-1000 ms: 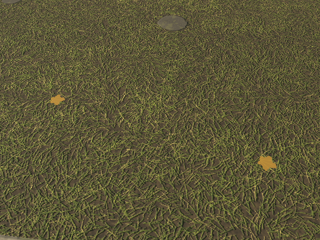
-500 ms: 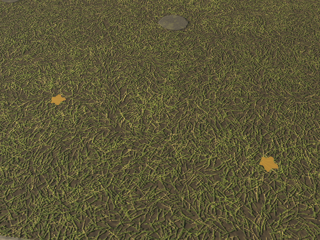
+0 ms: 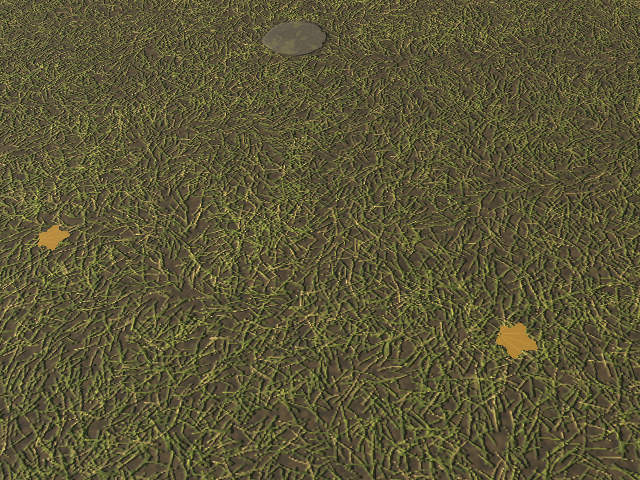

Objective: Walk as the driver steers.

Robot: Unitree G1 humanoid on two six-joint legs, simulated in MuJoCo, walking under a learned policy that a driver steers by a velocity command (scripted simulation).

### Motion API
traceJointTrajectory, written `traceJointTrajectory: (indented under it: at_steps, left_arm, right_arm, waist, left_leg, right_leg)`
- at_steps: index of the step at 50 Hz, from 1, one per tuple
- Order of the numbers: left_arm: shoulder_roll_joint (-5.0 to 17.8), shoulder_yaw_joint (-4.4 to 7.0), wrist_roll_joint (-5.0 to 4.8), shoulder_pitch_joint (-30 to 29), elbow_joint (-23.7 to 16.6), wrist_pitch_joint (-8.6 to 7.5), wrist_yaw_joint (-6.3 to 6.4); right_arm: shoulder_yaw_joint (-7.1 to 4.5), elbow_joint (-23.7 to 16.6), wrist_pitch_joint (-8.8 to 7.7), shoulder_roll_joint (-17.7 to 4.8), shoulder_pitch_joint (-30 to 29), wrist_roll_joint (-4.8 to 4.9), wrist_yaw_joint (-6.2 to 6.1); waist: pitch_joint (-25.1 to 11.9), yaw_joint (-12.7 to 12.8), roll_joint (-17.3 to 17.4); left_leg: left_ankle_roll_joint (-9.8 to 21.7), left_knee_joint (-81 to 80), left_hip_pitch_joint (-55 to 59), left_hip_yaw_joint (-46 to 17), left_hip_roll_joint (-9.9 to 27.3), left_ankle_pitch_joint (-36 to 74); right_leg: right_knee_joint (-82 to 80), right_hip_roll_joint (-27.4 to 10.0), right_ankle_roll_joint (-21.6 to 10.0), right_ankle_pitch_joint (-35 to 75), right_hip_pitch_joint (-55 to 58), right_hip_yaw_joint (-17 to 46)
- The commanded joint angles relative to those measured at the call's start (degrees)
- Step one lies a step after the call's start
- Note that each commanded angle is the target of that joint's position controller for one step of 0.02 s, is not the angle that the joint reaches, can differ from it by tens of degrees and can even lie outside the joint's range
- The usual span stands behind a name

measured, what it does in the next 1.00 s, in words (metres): walks ahead: left foot 0.04 m lower, then right foot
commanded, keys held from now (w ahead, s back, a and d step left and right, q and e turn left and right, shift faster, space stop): w+shift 0.14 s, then shift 0.86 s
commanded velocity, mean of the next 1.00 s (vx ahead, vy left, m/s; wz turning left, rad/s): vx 0.33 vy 0.00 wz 0.00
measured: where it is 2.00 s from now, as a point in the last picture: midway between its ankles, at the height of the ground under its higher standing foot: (329, 371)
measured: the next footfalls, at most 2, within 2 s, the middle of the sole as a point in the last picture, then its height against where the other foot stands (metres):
left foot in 0.48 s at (329, 456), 0.04 m lower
right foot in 0.88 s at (424, 468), level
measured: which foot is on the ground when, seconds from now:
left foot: down 0.00-0.02, up 0.04-0.46, down 0.48-1.00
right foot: down 0.00-0.50, up 0.52-0.86, down 0.88-1.00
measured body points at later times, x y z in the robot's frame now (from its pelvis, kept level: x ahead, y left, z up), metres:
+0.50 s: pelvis +0.35 -0.04 -0.02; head +0.40 -0.04 +0.43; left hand +0.27 +0.18 -0.17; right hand +0.51 -0.26 -0.15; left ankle +0.50 +0.00 -0.75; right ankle +0.13 -0.12 -0.70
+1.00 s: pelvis +0.46 -0.07 -0.01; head +0.45 -0.07 +0.44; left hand +0.47 +0.15 -0.17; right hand +0.47 -0.29 -0.17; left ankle +0.50 +0.00 -0.75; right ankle +0.46 -0.19 -0.75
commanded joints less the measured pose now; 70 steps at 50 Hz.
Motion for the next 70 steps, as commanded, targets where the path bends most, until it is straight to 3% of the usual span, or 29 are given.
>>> traceJointTrajectory:
  at_steps: [1, 2, 3, 4, 5, 7, 10, 12, 14, 19, 21, 23, 24, 25, 26, 27, 29, 31, 34, 38, 43, 45, 46, 49, 63, 65, 67, 68, 70]
  left_arm:
    - [9.68, 3.82, 0.67, 28.85, 5.39, -1.44, 1.65]
    - [17.02, 5.07, 2.2, 35.8, 6.39, -1.97, 1.81]
    - [12.84, 3.73, 1.48, 27.21, 4.94, -1.8, 1.44]
    - [10.77, 2.99, 1.43, 19.59, 3.55, -1.93, 1.25]
    - [8.42, 2.44, 0.9, 18.05, 3.45, -2.54, 0.99]
    - [5.0, 1.0, 0.36, 16.16, 4.22, -3.26, 1.31]
    - [3.08, -0.31, -0.41, 18.98, 5.35, -4.61, 2.19]
    - [4.32, -0.45, -0.64, 21.19, 5.98, -5.0, 2.29]
    - [3.61, -0.92, -0.94, 21.56, 6.21, -5.07, 2.13]
    - [4.06, -1.58, -1.43, 25.85, 8.81, -4.98, 3.55]
    - [4.8, -1.46, -0.58, 25.59, 9.2, -4.32, 4.41]
    - [5.96, -1.0, 0.08, 24.15, 9.27, -3.15, 4.9]
    - [6.03, -0.87, -0.38, 23.36, 9.04, -2.63, 4.94]
    - [2.31, -1.36, -1.46, 28.95, 9.21, -2.21, 5.04]
    - [-2.79, -2.43, -5.35, 40.58, 11.26, -1.7, 5.01]
    - [0.64, -2.09, -4.85, 37.52, 11.65, -1.07, 5.29]
    - [1.78, -1.82, -0.99, 25.42, 9.52, -0.44, 4.62]
    - [0.91, -1.58, 1.31, 24.49, 9.78, 1.62, 3.87]
    - [-2.71, -2.68, 0.38, 25.73, 11.34, 3.62, 3.95]
    - [-0.15, -2.6, -0.01, 20.06, 10.94, 4.46, 4.93]
    - [-1.34, -3.49, 0.48, 17.77, 11.58, 3.6, 4.9]
    - [0.36, -3.69, 1.1, 20.0, 11.85, 2.18, 5.12]
    - [1.57, -3.48, -0.03, 17.88, 12.23, 1.84, 5.09]
    - [-0.52, -4.02, -0.81, 16.59, 12.09, 0.68, 4.84]
    - [-1.68, -4.16, -0.66, 21.86, 13.76, 0.64, 5.22]
    - [0.96, -2.92, -0.39, 24.03, 13.81, 1.09, 4.98]
    - [4.38, -1.3, -0.16, 28.71, 13.8, 1.68, 4.39]
    - [5.02, -0.64, -0.48, 30.22, 14.19, 1.63, 4.42]
    - [4.53, -0.13, 0.27, 27.95, 13.13, 0.71, 4.44]
  right_arm:
    - [-0.85, -3.32, -0.66, -8.35, -4.06, -0.46, 0.47]
    - [0.98, -6.0, -1.13, 0.19, -0.19, 1.13, 1.43]
    - [-0.1, -7.86, -1.86, -3.79, -5.95, 1.2, 1.68]
    - [-0.66, -9.81, -1.79, -5.68, -9.99, 1.45, 1.88]
    - [-0.56, -9.73, -1.86, -5.63, -11.61, 1.02, 2.21]
    - [-0.27, -9.85, -0.33, -2.69, -10.6, -0.9, 2.88]
    - [-0.1, -10.44, 1.9, -1.63, -13.45, -0.92, 3.33]
    - [0.1, -12.24, 2.31, -1.63, -18.18, -1.19, 3.26]
    - [0.7, -13.25, 1.95, -0.54, -21.87, -0.74, 3.27]
    - [1.24, -14.6, 0.81, -1.42, -29.87, -0.31, 2.94]
    - [0.52, -13.05, 0.59, -3.91, -25.76, -0.9, 2.19]
    - [-0.48, -7.97, -0.26, -5.53, -12.89, -1.13, 1.51]
    - [-0.84, -5.41, -1.06, -6.28, -6.67, -1.72, 1.31]
    - [-1.81, -3.93, -1.48, -10.68, -2.2, -2.79, 1.27]
    - [-1.06, -4.84, -1.26, -9.32, -2.01, -1.33, 1.77]
    - [-0.74, -6.57, -0.36, -7.22, -5.6, 0.86, 1.92]
    - [1.08, -8.51, 0.68, -1.67, -16.93, 0.89, 0.41]
    - [1.93, -6.68, 0.78, -1.41, -14.59, 0.91, -0.55]
    - [1.79, -5.94, 0.2, -3.14, -14.92, 0.36, 0.04]
    - [1.73, -5.44, 1.68, -3.88, -13.73, -0.02, 0.19]
    - [1.59, -5.43, 4.32, -3.25, -14.12, 0.5, -0.24]
    - [1.55, -4.95, 4.56, -2.21, -12.04, 0.61, -0.29]
    - [1.64, -4.42, 4.95, -0.38, -9.46, 1.34, -0.11]
    - [1.57, -2.86, 5.21, -0.62, -9.3, 0.79, -0.15]
    - [2.12, 0.62, 5.12, 0.75, -10.25, 0.84, -0.98]
    - [1.32, 0.39, 5.48, -0.86, -9.75, 0.67, -0.74]
    - [1.08, -3.11, 5.73, -0.29, -15.22, -0.28, 0.49]
    - [1.49, -6.02, 5.35, 1.59, -20.54, -0.43, 1.07]
    - [0.32, -8.34, 4.24, -1.07, -24.04, -0.89, 1.78]
  waist:
    - [-7.17, 17.37, -4.46]
    - [-15.13, 15.14, -22.6]
    - [-10.59, 12.02, -16.12]
    - [-4.03, 8.07, -10.33]
    - [-2.94, 7.31, -3.96]
    - [-0.39, 3.1, -5.76]
    - [7.34, 1.41, -3.03]
    - [8.47, 1.54, -2.75]
    - [7.31, 1.96, -4.76]
    - [5.95, 5.27, -7.21]
    - [3.98, 3.72, -7.18]
    - [-1.21, -0.97, -6.71]
    - [-2.32, -3.69, -4.45]
    - [-8.61, -1.67, 4.27]
    - [-22.92, 2.77, 8.41]
    - [-25.25, 1.44, 0.29]
    - [-9.31, 3.53, -2.79]
    - [-4.86, 5.5, -0.82]
    - [-4.62, 7.83, 0.03]
    - [-4.22, 6.07, 3.16]
    - [3.16, 5.59, 0.75]
    - [4.44, 4.66, -2.66]
    - [6.44, 1.88, -9.35]
    - [4.72, 1.54, -7.7]
    - [4.22, 3.43, -3.27]
    - [2.89, 4.11, -5.08]
    - [9.88, 7.42, -10.12]
    - [13.43, 8.81, -13.74]
    - [12.17, 7.6, -8.58]
  left_leg:
    - [8.03, 36.38, -31.67, 4.03, 4.95, 40.82]
    - [5.98, 60.85, -48.62, 2.6, -4.68, 1.65]
    - [8.31, 68.93, -53.97, -7.15, -5.06, 2.17]
    - [9.06, 70.02, -56.1, -6.01, -0.61, 8.72]
    - [8.98, 66.3, -53.27, -5.24, 2.59, 13.24]
    - [7.49, 60.42, -48.12, -4.67, 5.22, 14.47]
    - [4.01, 53.18, -48.04, -2.32, 6.02, 15.33]
    - [2.48, 45.17, -48.0, 1.31, 4.49, 18.55]
    - [2.66, 35.44, -43.9, 4.59, 2.04, 26.14]
    - [5.14, 16.69, -36.05, 5.4, -1.92, 42.91]
    - [6.11, 14.59, -33.33, 4.54, -3.53, 40.11]
    - [6.85, 12.7, -23.75, 3.88, -4.68, 37.52]
    - [7.02, 6.59, -17.27, 3.28, -1.77, 47.56]
    - [9.8, 19.67, -2.41, -2.66, 9.79, 86.42]
    - [20.28, 26.87, 14.86, -20.03, 23.56, 107.17]
    - [22.27, 21.69, 11.08, -21.93, 23.25, 94.53]
    - [18.95, 11.56, -9.34, -16.01, 17.1, 66.2]
    - [15.59, 7.72, -22.33, -10.72, 13.81, 65.86]
    - [13.0, 5.82, -28.53, -5.1, 9.76, 59.98]
    - [10.37, 3.51, -29.19, -5.18, 7.98, 34.56]
    - [7.46, 0.36, -36.51, -9.57, 7.22, -0.72]
    - [4.23, 3.37, -36.16, -9.04, 4.88, 0.76]
    - [3.36, 4.27, -31.51, -4.54, 0.73, 6.71]
    - [3.25, 7.91, -19.26, -4.13, 1.48, 15.41]
    - [2.79, 7.68, -21.08, -4.33, 2.53, 18.25]
    - [4.14, 12.03, -23.83, -1.56, -1.54, -3.12]
    - [4.34, 20.7, -38.82, 0.85, -3.53, -12.43]
    - [3.61, 28.47, -45.74, 4.72, -3.24, -1.86]
    - [3.01, 38.18, -52.99, 1.15, 0.6, 3.54]
  right_leg:
    - [-2.33, 0.36, -3.07, -10.04, 43.42, 2.96]
    - [-17.11, -18.06, -7.98, -47.74, 53.72, 39.01]
    - [-26.94, -18.7, -6.34, -48.0, 45.13, 53.76]
    - [-23.99, -18.23, -5.12, -38.55, 38.61, 44.32]
    - [-23.9, -16.44, -5.26, -28.35, 32.51, 35.9]
    - [-25.78, -12.1, -3.77, -20.49, 23.65, 26.15]
    - [-28.66, -10.28, -4.88, 4.5, 18.9, 17.08]
    - [-26.47, -8.26, -4.93, 31.8, 19.32, 9.24]
    - [-23.78, -5.04, -3.57, 43.55, 19.32, 3.1]
    - [-20.87, -4.81, -0.72, 37.97, 26.01, 3.14]
    - [-14.24, -5.58, -0.17, 42.76, 31.5, 3.98]
    - [1.25, -4.68, 0.09, 44.69, 34.11, 3.94]
    - [13.35, -1.83, 0.54, 35.7, 31.13, 2.52]
    - [34.37, 3.86, 1.53, -0.19, 18.85, -0.49]
    - [48.66, 8.41, 3.54, -30.05, 5.71, 7.44]
    - [47.22, 5.79, 3.88, -25.64, 3.96, 12.05]
    - [37.68, 1.89, 4.68, -17.19, 3.35, 10.52]
    - [29.65, 1.07, 4.97, -13.24, 12.62, 9.63]
    - [19.86, 1.38, 5.39, -9.26, 18.29, 7.77]
    - [9.0, 1.05, 5.08, -6.38, 19.01, 6.16]
    - [-5.85, 0.5, 4.05, -1.08, 23.51, 5.34]
    - [-12.98, -5.35, 3.06, 1.44, 24.76, 11.94]
    - [-14.8, -6.04, 2.13, -2.45, 16.95, 14.08]
    - [-18.55, -4.69, 3.6, -4.13, 11.04, 12.97]
    - [-16.59, -3.68, 2.52, 3.74, 18.24, 11.1]
    - [-16.58, -1.64, 0.24, -20.25, 18.31, 11.77]
    - [-23.71, -8.64, -4.98, -41.78, 19.85, 23.8]
    - [-29.79, -15.29, -7.89, -42.95, 21.84, 31.48]
    - [-31.68, -18.1, -9.0, -31.35, 25.94, 33.39]
Keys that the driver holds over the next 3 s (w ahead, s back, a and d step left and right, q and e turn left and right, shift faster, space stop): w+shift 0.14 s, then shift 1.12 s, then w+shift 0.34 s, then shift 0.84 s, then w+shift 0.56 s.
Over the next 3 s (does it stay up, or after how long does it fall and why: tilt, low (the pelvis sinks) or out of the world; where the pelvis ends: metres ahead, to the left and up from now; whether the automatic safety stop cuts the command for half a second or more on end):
stays up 1.00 -0.07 -0.01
